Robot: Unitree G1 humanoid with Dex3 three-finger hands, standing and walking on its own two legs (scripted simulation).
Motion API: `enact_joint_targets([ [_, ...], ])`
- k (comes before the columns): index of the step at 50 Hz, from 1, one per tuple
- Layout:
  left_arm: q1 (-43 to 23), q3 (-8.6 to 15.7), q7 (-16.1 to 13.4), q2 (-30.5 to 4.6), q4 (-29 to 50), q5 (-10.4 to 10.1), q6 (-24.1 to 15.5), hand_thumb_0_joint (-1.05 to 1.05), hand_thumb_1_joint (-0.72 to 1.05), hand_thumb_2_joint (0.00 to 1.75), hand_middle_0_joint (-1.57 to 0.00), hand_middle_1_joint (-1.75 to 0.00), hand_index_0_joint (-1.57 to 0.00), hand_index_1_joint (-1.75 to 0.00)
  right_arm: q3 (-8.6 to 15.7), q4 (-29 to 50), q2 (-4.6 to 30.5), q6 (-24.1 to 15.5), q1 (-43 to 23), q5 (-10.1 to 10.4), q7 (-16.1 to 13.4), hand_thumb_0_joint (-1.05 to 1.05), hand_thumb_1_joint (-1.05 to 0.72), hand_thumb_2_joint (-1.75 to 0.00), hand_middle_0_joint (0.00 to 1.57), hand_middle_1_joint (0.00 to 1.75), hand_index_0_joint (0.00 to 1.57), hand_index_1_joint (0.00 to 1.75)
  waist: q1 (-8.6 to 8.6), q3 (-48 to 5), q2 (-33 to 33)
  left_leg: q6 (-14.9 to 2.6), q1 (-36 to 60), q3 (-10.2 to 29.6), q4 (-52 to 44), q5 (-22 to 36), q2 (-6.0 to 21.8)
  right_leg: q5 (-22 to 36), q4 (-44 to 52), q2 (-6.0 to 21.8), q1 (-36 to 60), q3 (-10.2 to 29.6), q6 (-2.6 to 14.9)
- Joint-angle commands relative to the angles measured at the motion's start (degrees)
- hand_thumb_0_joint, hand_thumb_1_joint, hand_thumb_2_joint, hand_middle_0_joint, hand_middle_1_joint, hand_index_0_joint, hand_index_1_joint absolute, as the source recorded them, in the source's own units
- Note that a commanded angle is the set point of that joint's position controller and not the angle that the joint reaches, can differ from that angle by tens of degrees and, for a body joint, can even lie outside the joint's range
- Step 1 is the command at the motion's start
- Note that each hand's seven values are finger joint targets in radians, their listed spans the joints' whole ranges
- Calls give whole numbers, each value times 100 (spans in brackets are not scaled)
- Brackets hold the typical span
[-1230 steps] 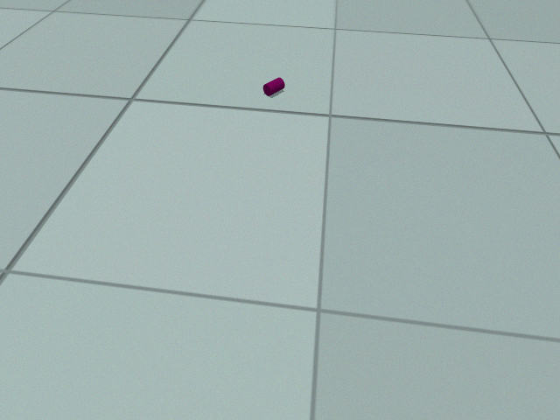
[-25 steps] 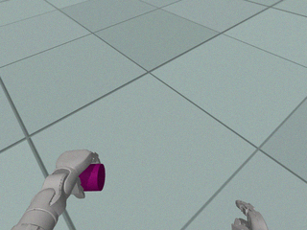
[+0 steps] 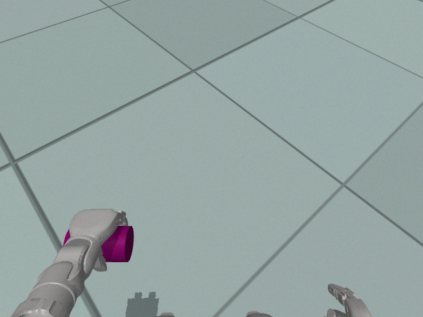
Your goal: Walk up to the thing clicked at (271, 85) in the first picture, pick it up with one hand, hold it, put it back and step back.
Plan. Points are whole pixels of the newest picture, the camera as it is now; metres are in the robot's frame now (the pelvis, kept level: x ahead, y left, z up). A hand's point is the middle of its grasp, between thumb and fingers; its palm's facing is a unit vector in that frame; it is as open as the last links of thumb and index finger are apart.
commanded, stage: crouch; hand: left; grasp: from above
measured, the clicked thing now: (100, 243) +0.30 +0.24 -0.12
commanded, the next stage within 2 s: lower in 1.48 s
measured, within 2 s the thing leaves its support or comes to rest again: neither
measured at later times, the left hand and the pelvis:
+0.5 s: hand (118, 250) +0.35 +0.27 -0.34, palm faces -0.46 +0.02 -0.89, open 10.2 cm; pelvis -0.05 +0.02 -0.20, yaw -2 degrees
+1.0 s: hand (124, 259) +0.36 +0.30 -0.50, palm faces -0.48 -0.02 -0.88, open 10.2 cm; pelvis -0.06 +0.01 -0.32, yaw -4 degrees
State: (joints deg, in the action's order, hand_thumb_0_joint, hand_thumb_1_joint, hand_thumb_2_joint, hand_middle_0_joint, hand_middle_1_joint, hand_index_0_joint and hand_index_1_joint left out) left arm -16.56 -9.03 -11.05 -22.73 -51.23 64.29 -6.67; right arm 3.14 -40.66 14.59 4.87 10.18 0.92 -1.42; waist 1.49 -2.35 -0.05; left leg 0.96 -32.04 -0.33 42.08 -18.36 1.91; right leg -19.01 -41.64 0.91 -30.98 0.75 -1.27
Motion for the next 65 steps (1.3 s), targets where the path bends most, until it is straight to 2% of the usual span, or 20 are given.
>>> enact_joint_targets([
  [1, -2367, 598, -826, -1198, 476, 239, -51, 0, 74, 69, -112, -49, -111, -49, 426, 377, 871, -224, 390, -124, 76, 0, -89, -90, 20, 30, 20, 30, 269, -1993, 346, -58, 105, -83, 850, 1063, -208, 981, -505, -191, -901, -107, 221],
  [5, -2786, 772, -1145, -1450, -47, 415, -53, 0, 72, 68, -106, -54, -108, -53, 463, 393, 948, -331, 548, -191, 98, 0, -89, -90, 20, 30, 20, 30, 294, -2444, 397, -106, -1027, -69, 1691, 479, -249, 491, -1328, -181, -1706, -131, 237],
  [7, -2929, 782, -1264, -1358, -146, 353, -58, 0, 71, 67, -103, -57, -106, -54, 490, 369, 964, -418, 588, -240, 86, 0, -89, -90, 20, 30, 20, 30, 288, -2730, 684, -84, -1241, 17, 2059, 358, -201, 273, -1833, -221, -2386, -198, 301],
  [10, -3175, 984, -1366, -1719, -322, 420, -56, 0, 70, 67, -103, -57, -105, -54, 524, 323, 1011, -515, 689, -286, 38, 0, -89, -90, 20, 30, 20, 30, 281, -3198, 767, -126, -1837, 129, 2633, 142, -177, 65, -2506, -240, -3035, -263, 348],
  [12, -3199, 998, -1365, -1696, -408, 389, -57, 0, 69, 70, -103, -58, -105, -56, 530, 312, 1031, -572, 736, -320, 27, 0, -89, -90, 20, 30, 20, 30, 331, -3389, 775, -145, -2311, 161, 2997, -63, -174, -102, -2872, -222, -3443, -268, 350],
  [15, -3369, 1263, -1363, -2071, -375, 402, -26, 0, 69, 73, -103, -59, -105, -58, 556, 298, 1073, -626, 798, -341, 8, 0, -89, -90, 20, 30, 20, 30, 312, -3854, 883, -138, -2672, 206, 3418, -137, -159, -213, -3379, -196, -3880, -300, 358],
  [16, -3279, 1218, -1337, -1956, -522, 391, -9, 0, 69, 76, -104, -61, -105, -60, 549, 282, 1061, -642, 798, -356, 17, 0, -89, -90, 20, 30, 20, 30, 338, -3812, 786, -140, -2881, 227, 3544, -230, -163, -302, -3520, -201, -4051, -330, 353],
  [18, -3577, 1266, -1290, -2075, -446, 409, -40, 0, 69, 82, -104, -64, -105, -64, 539, 243, 1059, -683, 824, -391, 25, 0, -89, -90, 20, 30, 20, 30, 423, -3890, 808, -135, -3278, 263, 3774, -531, -179, -523, -3775, -194, -4355, -344, 346],
  [20, -3672, 1375, -1230, -2260, -500, 415, -80, 0, 71, 83, -105, -67, -106, -66, 556, 245, 1080, -725, 839, -402, 55, 0, -89, -90, 20, 30, 20, 30, 381, -3930, 854, -121, -3510, 315, 3986, -819, -182, -807, -4026, -178, -4804, -375, 353],
  [22, -3599, 1355, -1149, -2188, -844, 415, -135, 0, 72, 86, -106, -66, -107, -65, 544, 198, 1091, -764, 854, -423, 90, 0, -89, -90, 20, 30, 20, 30, 529, -3887, 724, -136, -3861, 368, 4285, -1038, -188, -977, -4262, -168, -5125, -399, 331],
  [23, -3763, 1390, -1137, -2278, -675, 449, -189, 0, 72, 85, -106, -66, -107, -66, 543, 194, 1092, -779, 879, -437, 112, 0, -89, -90, 20, 30, 20, 30, 506, -4010, 712, -144, -4011, 371, 4413, -1129, -205, -1038, -4375, -166, -5217, -409, 336],
  [29, -4063, 1714, -1124, -2751, -304, 587, -505, 0, 79, 86, -110, -68, -112, -66, 500, 99, 1153, -837, 891, -514, 300, 0, -89, -90, 20, 30, 20, 30, 455, -4734, 1268, -113, -4148, 486, 5108, -714, -224, -860, -5194, -142, -5974, -505, 346],
  [33, -4186, 1682, -1202, -2671, -511, 663, -633, 0, 78, 86, -110, -67, -111, -66, 483, -12, 1206, -860, 960, -590, 414, 0, -89, -90, 20, 30, 20, 30, 628, -4557, 1342, -88, -4245, 600, 5470, -630, -169, -858, -5567, -112, -6557, -573, 326],
  [37, -4277, 1830, -1299, -2856, -388, 740, -688, 0, 76, 82, -109, -64, -110, -63, 476, -12, 1265, -864, 961, -663, 509, 0, -89, -90, 20, 30, 20, 30, 539, -4975, 1701, -67, -4112, 575, 5800, -427, -166, -808, -5932, -113, -6832, -625, 332],
  [41, -4426, 1867, -1358, -3006, -534, 727, -688, 0, 73, 83, -108, -64, -109, -64, 419, -39, 1231, -859, 954, -701, 579, 0, -90, -90, 20, 30, 20, 30, 634, -4825, 1464, -180, -4765, 324, 6300, -450, -201, -582, -5995, -173, -6701, -573, 299],
  [42, -4254, 1994, -1361, -3105, -676, 732, -673, 0, 74, 86, -109, -66, -109, -66, 402, -26, 1236, -863, 1010, -716, 599, 0, -90, -90, 20, 30, 20, 30, 612, -4731, 1431, -178, -4839, 317, 6347, -400, -203, -544, -6051, -149, -6657, -580, 287],
  [52, -4253, 1975, -1217, -3196, -966, 760, -743, 0, 74, 80, -106, -65, -108, -63, 388, -2, 1327, -788, 917, -758, 745, 0, -89, -90, 20, 30, 20, 30, 612, -4502, 1597, -157, -5196, 385, 6780, -444, -153, -609, -6641, -204, -7233, -691, 309],
  [55, -4354, 2121, -1207, -3483, -965, 794, -805, 0, 76, 79, -106, -67, -109, -64, 372, -16, 1328, -756, 912, -763, 777, 0, -89, -90, 20, 30, 20, 30, 586, -4481, 1435, -195, -5565, 331, 6941, -656, -169, -675, -6705, -234, -7176, -673, 303],
  [62, -4348, 2205, -1192, -3645, -1135, 842, -965, 0, 80, 78, -108, -70, -112, -66, 315, -64, 1365, -709, 930, -814, 858, 0, -90, -90, 20, 30, 20, 30, 625, -4484, 1447, -205, -5775, 303, 7264, -554, -174, -579, -6974, -261, -7247, -698, 288],
  [65, -4548, 2226, -1213, -3705, -1128, 863, -1052, 0, 81, 78, -109, -69, -112, -65, 338, -118, 1406, -696, 911, -845, 871, 0, -90, -90, 20, 30, 20, 30, 639, -4428, 1563, -194, -5888, 313, 7328, -778, -163, -746, -7085, -269, -7487, -730, 305],
])
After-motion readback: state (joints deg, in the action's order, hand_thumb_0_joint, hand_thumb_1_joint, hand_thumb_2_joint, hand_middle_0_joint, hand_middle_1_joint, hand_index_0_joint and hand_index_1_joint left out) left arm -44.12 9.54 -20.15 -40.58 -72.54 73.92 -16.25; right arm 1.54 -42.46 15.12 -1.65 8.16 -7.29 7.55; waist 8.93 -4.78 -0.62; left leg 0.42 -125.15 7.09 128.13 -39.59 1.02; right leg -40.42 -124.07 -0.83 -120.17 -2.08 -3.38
